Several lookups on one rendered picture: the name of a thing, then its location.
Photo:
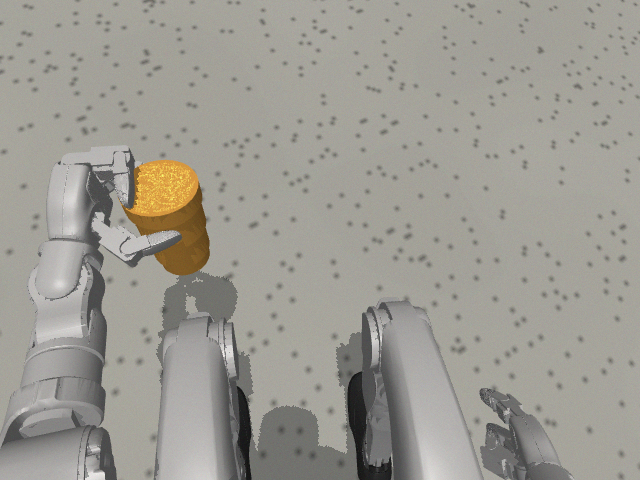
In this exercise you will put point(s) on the left robot hand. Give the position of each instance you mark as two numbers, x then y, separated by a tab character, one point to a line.
79	206

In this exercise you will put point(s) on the cup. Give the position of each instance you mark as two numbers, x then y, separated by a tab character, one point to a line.
168	197

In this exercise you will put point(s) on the left robot arm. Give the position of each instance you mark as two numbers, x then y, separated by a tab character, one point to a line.
50	428

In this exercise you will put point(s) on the right robot arm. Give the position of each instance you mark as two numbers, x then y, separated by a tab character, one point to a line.
548	472

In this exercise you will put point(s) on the right robot hand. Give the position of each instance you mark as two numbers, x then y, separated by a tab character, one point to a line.
510	454

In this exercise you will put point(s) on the right robot foot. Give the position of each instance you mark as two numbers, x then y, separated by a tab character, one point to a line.
357	422

